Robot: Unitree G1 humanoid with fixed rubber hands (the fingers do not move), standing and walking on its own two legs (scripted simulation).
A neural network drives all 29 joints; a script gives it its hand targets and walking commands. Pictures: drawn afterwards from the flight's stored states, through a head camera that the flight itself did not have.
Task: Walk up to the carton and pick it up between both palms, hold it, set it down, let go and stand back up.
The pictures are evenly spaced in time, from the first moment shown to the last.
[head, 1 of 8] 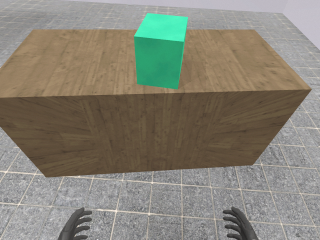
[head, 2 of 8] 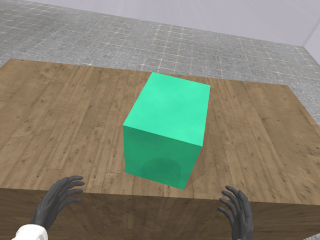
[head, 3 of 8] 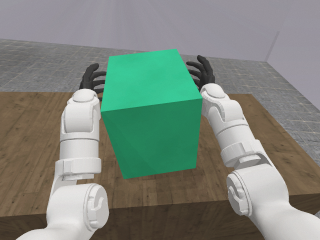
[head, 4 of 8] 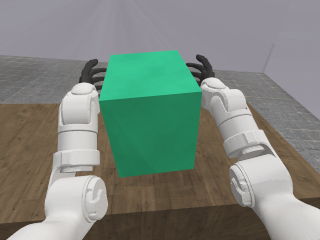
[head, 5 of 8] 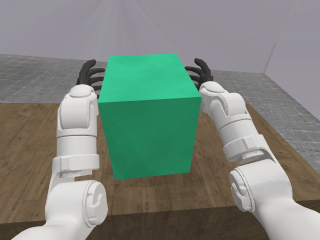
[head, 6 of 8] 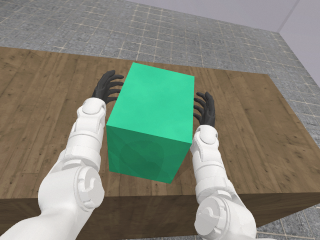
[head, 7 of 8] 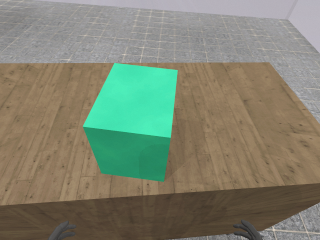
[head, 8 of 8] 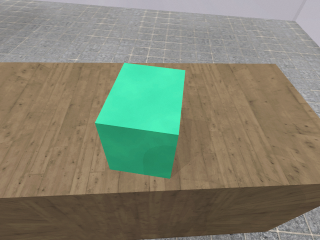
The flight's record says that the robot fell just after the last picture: no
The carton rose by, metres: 0.19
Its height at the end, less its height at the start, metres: +0.00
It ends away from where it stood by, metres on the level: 0.01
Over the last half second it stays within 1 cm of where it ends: yes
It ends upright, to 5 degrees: yes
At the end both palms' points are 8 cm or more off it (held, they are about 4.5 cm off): yes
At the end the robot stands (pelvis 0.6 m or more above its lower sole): yes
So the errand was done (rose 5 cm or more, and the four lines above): yes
